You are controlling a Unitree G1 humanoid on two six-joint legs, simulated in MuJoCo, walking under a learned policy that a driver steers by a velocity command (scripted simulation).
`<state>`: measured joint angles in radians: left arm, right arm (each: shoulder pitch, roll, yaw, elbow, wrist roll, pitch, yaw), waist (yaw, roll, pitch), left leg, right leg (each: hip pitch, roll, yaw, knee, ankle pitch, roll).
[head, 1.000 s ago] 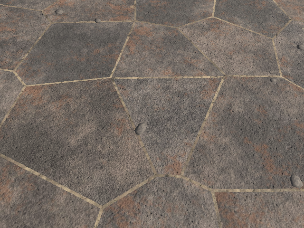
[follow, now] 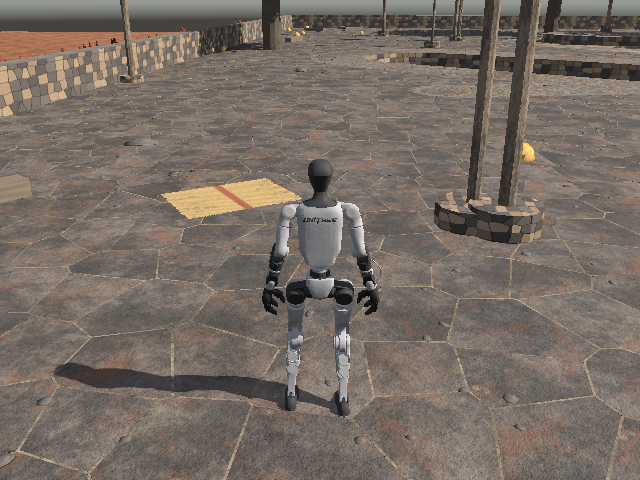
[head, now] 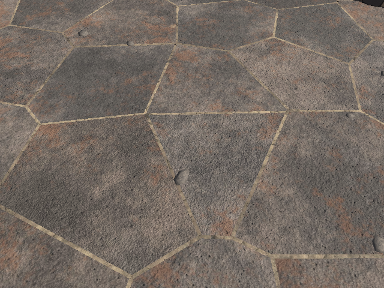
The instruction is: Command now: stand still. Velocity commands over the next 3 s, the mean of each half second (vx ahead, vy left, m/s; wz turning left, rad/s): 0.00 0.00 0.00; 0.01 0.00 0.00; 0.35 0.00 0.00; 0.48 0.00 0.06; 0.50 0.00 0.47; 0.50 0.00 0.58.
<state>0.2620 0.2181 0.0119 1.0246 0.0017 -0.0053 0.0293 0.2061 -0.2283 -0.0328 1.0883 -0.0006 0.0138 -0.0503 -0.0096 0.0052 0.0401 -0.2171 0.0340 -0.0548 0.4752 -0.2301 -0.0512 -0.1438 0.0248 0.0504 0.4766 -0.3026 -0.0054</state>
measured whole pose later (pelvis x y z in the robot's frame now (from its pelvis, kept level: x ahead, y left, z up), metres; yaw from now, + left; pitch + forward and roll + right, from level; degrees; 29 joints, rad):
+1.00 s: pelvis +0.00 +0.01 +0.00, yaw +0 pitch -1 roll +0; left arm 0.36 0.17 0.00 1.10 -0.01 0.00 0.04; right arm 0.30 -0.18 -0.01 1.11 0.01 0.01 -0.05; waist 0.00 0.00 0.03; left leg -0.26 0.01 -0.05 0.55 -0.30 -0.02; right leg -0.18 0.00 0.05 0.53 -0.35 0.00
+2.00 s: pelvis +0.46 -0.01 +0.01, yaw +3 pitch +1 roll -2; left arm 0.36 0.24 0.04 1.02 0.00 -0.11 0.00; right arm 0.13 -0.25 -0.06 0.87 0.02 -0.08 0.00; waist 0.06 0.04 0.00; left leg -0.71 0.13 -0.03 0.72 0.09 0.03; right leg 0.01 0.08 -0.09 0.17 -0.20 -0.06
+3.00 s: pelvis +1.03 +0.13 +0.01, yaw +36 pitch +2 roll -2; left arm 0.32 0.28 0.07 0.87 0.00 -0.10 -0.01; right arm 0.18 -0.30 -0.08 0.65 0.02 -0.03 0.01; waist 0.08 0.05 0.03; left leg -0.71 0.10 -0.06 0.91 -0.09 0.01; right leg -0.06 0.02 -0.15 0.26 -0.23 -0.03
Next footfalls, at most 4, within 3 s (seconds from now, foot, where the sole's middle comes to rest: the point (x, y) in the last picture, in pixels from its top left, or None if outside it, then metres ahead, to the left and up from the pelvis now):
1.62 right None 0.43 -0.09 -0.77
2.18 left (161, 227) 0.75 0.15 -0.77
2.68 right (190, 161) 1.07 0.03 -0.77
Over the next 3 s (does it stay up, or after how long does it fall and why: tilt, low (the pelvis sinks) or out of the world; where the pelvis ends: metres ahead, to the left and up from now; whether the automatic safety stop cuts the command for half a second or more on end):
stays up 1.03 0.13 0.01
